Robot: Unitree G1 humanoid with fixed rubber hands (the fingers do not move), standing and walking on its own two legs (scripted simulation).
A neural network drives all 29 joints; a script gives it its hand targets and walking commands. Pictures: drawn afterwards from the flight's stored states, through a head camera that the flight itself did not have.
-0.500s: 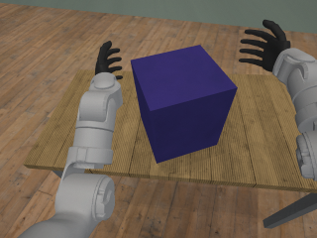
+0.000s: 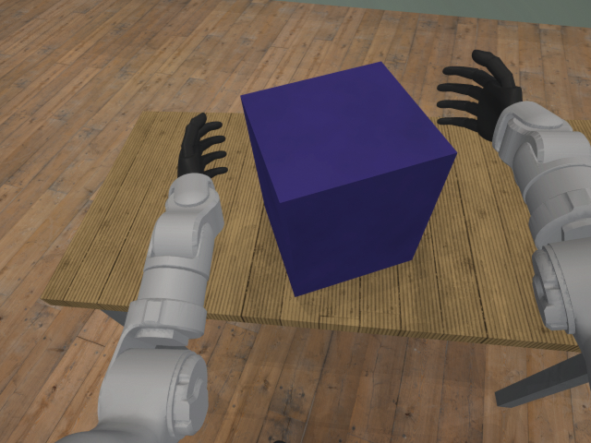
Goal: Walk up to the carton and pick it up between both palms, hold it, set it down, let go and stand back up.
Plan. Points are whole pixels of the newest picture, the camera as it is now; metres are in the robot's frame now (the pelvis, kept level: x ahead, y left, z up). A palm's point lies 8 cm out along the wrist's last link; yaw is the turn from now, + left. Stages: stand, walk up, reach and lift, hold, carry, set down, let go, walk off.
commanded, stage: reach and lift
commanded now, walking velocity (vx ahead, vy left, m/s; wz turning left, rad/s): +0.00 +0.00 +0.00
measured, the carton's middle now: (335, 186) +0.48 +0.07 +0.04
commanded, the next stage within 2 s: none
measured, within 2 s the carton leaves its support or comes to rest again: leaves its support in 1.48 s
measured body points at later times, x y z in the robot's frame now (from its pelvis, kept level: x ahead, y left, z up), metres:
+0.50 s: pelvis +0.01 +0.00 +0.00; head +0.10 -0.01 +0.44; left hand +0.42 +0.24 +0.11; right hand +0.55 -0.09 +0.12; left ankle +0.02 +0.14 -0.75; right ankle +0.00 -0.10 -0.75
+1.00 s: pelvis +0.01 +0.00 +0.00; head +0.10 -0.02 +0.44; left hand +0.42 +0.24 +0.11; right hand +0.54 -0.06 +0.12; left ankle +0.02 +0.14 -0.75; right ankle +0.00 -0.10 -0.75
